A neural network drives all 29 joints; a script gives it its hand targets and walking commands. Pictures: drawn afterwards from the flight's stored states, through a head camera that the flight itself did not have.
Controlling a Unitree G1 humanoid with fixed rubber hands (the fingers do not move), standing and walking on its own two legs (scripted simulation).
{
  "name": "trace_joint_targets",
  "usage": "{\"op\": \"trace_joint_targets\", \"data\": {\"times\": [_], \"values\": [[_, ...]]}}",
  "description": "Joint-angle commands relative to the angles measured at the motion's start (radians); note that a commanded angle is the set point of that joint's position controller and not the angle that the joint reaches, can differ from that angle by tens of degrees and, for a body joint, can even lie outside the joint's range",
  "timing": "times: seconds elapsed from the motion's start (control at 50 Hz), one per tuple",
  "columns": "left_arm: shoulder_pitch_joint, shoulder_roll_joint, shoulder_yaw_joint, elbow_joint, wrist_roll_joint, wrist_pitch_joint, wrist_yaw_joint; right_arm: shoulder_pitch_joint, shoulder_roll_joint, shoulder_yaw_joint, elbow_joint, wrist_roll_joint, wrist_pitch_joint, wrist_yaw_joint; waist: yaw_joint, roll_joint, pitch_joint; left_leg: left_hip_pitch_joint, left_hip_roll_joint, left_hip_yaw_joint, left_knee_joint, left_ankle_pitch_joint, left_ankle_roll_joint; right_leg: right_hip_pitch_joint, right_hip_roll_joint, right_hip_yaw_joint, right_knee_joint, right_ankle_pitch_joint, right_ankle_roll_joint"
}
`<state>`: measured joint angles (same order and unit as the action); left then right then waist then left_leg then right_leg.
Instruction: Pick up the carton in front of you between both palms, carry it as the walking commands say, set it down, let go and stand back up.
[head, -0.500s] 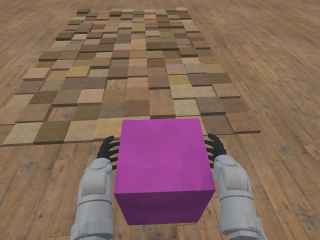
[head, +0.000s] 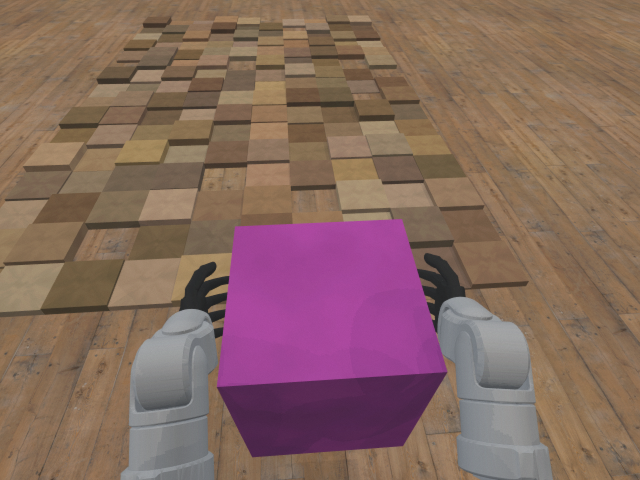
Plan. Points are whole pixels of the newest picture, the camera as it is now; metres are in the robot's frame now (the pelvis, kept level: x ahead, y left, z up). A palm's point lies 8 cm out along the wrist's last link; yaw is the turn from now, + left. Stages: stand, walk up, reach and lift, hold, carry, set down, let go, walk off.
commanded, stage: carry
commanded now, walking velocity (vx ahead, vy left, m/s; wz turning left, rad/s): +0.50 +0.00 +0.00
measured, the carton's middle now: (324, 343) +0.29 +0.00 +0.03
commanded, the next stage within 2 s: none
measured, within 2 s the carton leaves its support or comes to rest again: neither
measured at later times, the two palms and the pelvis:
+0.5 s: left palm (254, 184) +0.55 +0.11 +0.09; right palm (428, 179) +0.56 -0.19 +0.09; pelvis +0.28 -0.05 +0.01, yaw +2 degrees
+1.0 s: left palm (264, 63) +0.98 +0.13 +0.14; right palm (389, 65) +0.96 -0.17 +0.14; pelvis +0.60 +0.00 +0.01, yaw -1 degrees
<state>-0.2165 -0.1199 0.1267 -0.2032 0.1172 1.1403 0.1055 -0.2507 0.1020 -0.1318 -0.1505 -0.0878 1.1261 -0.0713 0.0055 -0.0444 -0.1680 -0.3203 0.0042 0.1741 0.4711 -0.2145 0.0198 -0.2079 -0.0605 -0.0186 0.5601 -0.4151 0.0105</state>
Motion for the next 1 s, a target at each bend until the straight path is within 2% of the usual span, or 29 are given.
{"op": "trace_joint_targets", "data": {"times": [0.0,0.02,0.04,0.06,0.1,0.14,0.18,0.22,0.24,0.26,0.28,0.3,0.32,0.34,0.36,0.38,0.42,0.46,0.54,0.62,0.66,0.7,0.72,0.74,0.76,0.78,0.82,0.86,0.98], "values": [[-0.528,-0.891,-0.723,-0.133,-0.431,0.053,-0.265,-0.389,0.897,0.682,-0.1,0.337,0.04,0.21,-0.041,0.338,-0.181,0.612,0.417,-0.643,-0.225,-0.066,0.2,-0.597,0.047,-0.102,0.347,-0.095,-0.006],[-0.534,-0.903,-0.727,-0.133,-0.44,0.061,-0.276,-0.403,0.894,0.687,-0.145,0.331,0.05,0.204,-0.044,0.26,-0.14,0.605,0.449,-0.647,-0.206,0.064,0.246,-0.671,0.0,-0.041,0.419,-0.153,-0.024],[-0.503,-0.913,-0.724,-0.12,-0.442,0.065,-0.284,-0.404,0.902,0.697,-0.177,0.331,0.059,0.2,-0.044,0.178,-0.134,0.596,0.442,-0.589,-0.199,0.171,0.235,-0.691,-0.02,-0.029,0.449,-0.16,-0.031],[-0.478,-0.915,-0.715,-0.121,-0.442,0.069,-0.286,-0.41,0.944,0.708,-0.196,0.347,0.067,0.202,-0.042,0.114,-0.149,0.59,0.423,-0.51,-0.215,0.155,0.206,-0.684,-0.035,-0.026,0.408,-0.13,-0.033],[-0.493,-0.91,-0.721,-0.152,-0.443,0.071,-0.282,-0.467,0.95,0.729,-0.245,0.378,0.073,0.21,-0.035,0.126,-0.143,0.508,0.345,-0.339,-0.242,0.144,0.138,-0.571,-0.036,-0.064,0.247,-0.009,-0.018],[-0.477,-0.915,-0.718,-0.163,-0.437,0.075,-0.269,-0.46,0.928,0.734,-0.255,0.399,0.084,0.216,-0.031,0.177,-0.129,0.408,0.289,-0.217,-0.254,0.142,0.11,-0.434,-0.005,-0.123,0.129,0.096,-0.005],[-0.445,-0.894,-0.707,-0.168,-0.416,0.082,-0.255,-0.438,0.904,0.735,-0.254,0.409,0.096,0.223,-0.029,0.2,-0.111,0.33,0.262,-0.136,-0.245,0.15,0.09,-0.315,0.021,-0.168,0.032,0.193,-0.002],[-0.411,-0.876,-0.691,-0.16,-0.397,0.091,-0.247,-0.427,0.879,0.734,-0.249,0.411,0.108,0.228,-0.015,0.186,-0.108,0.235,0.231,-0.058,-0.158,0.165,0.055,-0.122,0.052,-0.228,-0.066,0.313,-0.01],[-0.402,-0.866,-0.684,-0.153,-0.389,0.096,-0.245,-0.415,0.867,0.734,-0.247,0.409,0.114,0.23,-0.01,0.159,-0.127,0.169,0.203,-0.008,-0.059,0.229,0.036,0.018,0.079,-0.268,-0.079,0.295,-0.018],[-0.392,-0.857,-0.676,-0.139,-0.384,0.1,-0.245,-0.406,0.852,0.731,-0.241,0.407,0.119,0.231,-0.002,0.125,-0.17,0.078,0.17,0.042,0.092,0.276,0.01,0.196,0.071,-0.255,-0.073,0.237,-0.032],[-0.37,-0.845,-0.664,-0.122,-0.373,0.104,-0.243,-0.426,0.829,0.725,-0.243,0.408,0.127,0.235,0.026,-0.002,-0.217,-0.066,0.117,0.062,0.327,0.125,-0.035,0.342,-0.094,0.006,-0.165,0.064,-0.069],[-0.388,-0.836,-0.655,-0.106,-0.359,0.103,-0.243,-0.462,0.845,0.735,-0.257,0.418,0.138,0.237,0.029,-0.249,-0.239,-0.333,0.007,0.017,0.612,-0.205,-0.071,0.482,-0.359,0.474,-0.312,-0.053,-0.209],[-0.4,-0.855,-0.658,-0.11,-0.367,0.103,-0.242,-0.48,0.851,0.731,-0.245,0.419,0.142,0.241,0.025,-0.202,-0.209,-0.432,0.035,-0.108,0.754,-0.284,-0.036,0.451,-0.404,0.565,-0.357,0.07,-0.261],[-0.425,-0.889,-0.668,-0.129,-0.379,0.101,-0.242,-0.49,0.879,0.729,-0.234,0.423,0.139,0.246,0.019,-0.126,-0.2,-0.455,0.085,-0.145,0.809,-0.266,-0.01,0.414,-0.38,0.479,-0.326,0.182,-0.258],[-0.449,-0.922,-0.683,-0.153,-0.391,0.096,-0.244,-0.485,0.906,0.724,-0.23,0.424,0.13,0.249,0.016,-0.035,-0.205,-0.453,0.122,-0.163,0.797,-0.214,0.003,0.381,-0.356,0.395,-0.31,0.25,-0.235],[-0.475,-0.95,-0.699,-0.177,-0.402,0.088,-0.248,-0.477,0.926,0.724,-0.237,0.421,0.119,0.249,0.011,0.018,-0.206,-0.427,0.144,-0.17,0.733,-0.148,0.005,0.338,-0.335,0.317,-0.325,0.278,-0.199],[-0.506,-0.981,-0.728,-0.204,-0.426,0.072,-0.258,-0.47,0.945,0.735,-0.258,0.4,0.097,0.24,0.008,-0.013,-0.202,-0.354,0.138,-0.141,0.595,-0.091,-0.004,0.282,-0.287,0.167,-0.355,0.317,-0.151],[-0.508,-0.961,-0.743,-0.215,-0.446,0.067,-0.266,-0.442,0.959,0.738,-0.243,0.379,0.082,0.227,0.009,-0.041,-0.187,-0.333,0.118,-0.099,0.476,-0.064,-0.015,0.272,-0.255,0.081,-0.37,0.347,-0.149],[-0.521,-0.875,-0.753,-0.205,-0.462,0.071,-0.274,-0.435,0.893,0.734,-0.23,0.346,0.076,0.2,0.017,-0.081,-0.128,-0.323,0.075,-0.018,0.21,0.053,-0.014,0.299,-0.192,-0.048,-0.346,0.493,-0.138],[-0.567,-0.787,-0.733,-0.113,-0.436,0.074,-0.264,-0.512,0.81,0.727,-0.172,0.346,0.088,0.193,0.032,-0.11,-0.067,-0.245,0.043,0.041,0.092,0.156,0.013,0.286,-0.171,-0.108,-0.314,0.571,-0.125],[-0.616,-0.773,-0.718,-0.061,-0.431,0.076,-0.257,-0.568,0.79,0.71,-0.127,0.355,0.091,0.195,0.019,-0.117,-0.063,-0.152,0.028,0.062,0.066,0.149,0.035,0.269,-0.17,-0.137,-0.241,0.643,-0.113],[-0.683,-0.774,-0.705,-0.025,-0.436,0.077,-0.251,-0.611,0.779,0.682,-0.072,0.368,0.089,0.197,-0.03,-0.054,-0.147,0.152,-0.045,0.126,0.031,0.062,0.043,0.16,-0.108,-0.225,0.031,0.714,-0.076],[-0.735,-0.771,-0.695,-0.019,-0.441,0.078,-0.246,-0.648,0.776,0.675,-0.058,0.379,0.089,0.197,-0.07,0.024,-0.219,0.367,0.071,-0.036,0.019,-0.036,0.052,-0.006,-0.08,-0.207,0.246,0.497,-0.05],[-0.794,-0.797,-0.696,-0.029,-0.46,0.085,-0.24,-0.703,0.751,0.662,-0.052,0.382,0.084,0.196,-0.074,0.279,-0.309,0.567,0.362,-0.546,-0.118,-0.268,0.195,-0.29,0.035,-0.173,0.572,0.216,-0.001],[-0.859,-0.799,-0.69,-0.039,-0.474,0.083,-0.235,-0.751,0.784,0.67,-0.054,0.411,0.083,0.194,-0.069,0.349,-0.273,0.583,0.409,-0.742,-0.241,-0.19,0.248,-0.48,0.095,-0.069,0.737,-0.087,-0.016],[-0.922,-0.83,-0.688,-0.044,-0.49,0.078,-0.228,-0.837,0.81,0.673,-0.094,0.447,0.08,0.193,-0.061,0.272,-0.268,0.562,0.4,-0.639,-0.203,-0.086,0.241,-0.522,0.026,0.002,0.82,-0.065,-0.046],[-0.991,-0.862,-0.671,-0.049,-0.506,0.071,-0.209,-0.967,0.863,0.69,-0.141,0.499,0.077,0.191,-0.061,0.101,-0.267,0.453,0.345,-0.449,-0.146,0.092,0.194,-0.514,-0.035,0.035,0.77,0.042,-0.073],[-1.041,-0.861,-0.649,-0.043,-0.5,0.072,-0.189,-1.061,0.886,0.69,-0.152,0.535,0.08,0.187,-0.045,0.117,-0.298,0.395,0.31,-0.326,-0.156,0.152,0.159,-0.456,-0.044,0.018,0.682,0.109,-0.067],[-1.224,-0.788,-0.583,0.021,-0.471,0.106,-0.141,-1.232,0.818,0.617,-0.074,0.559,0.125,0.174,-0.063,0.16,-0.286,0.478,0.257,-0.186,-0.12,0.361,0.19,-0.561,-0.016,-0.054,0.41,0.172,-0.052]]}}
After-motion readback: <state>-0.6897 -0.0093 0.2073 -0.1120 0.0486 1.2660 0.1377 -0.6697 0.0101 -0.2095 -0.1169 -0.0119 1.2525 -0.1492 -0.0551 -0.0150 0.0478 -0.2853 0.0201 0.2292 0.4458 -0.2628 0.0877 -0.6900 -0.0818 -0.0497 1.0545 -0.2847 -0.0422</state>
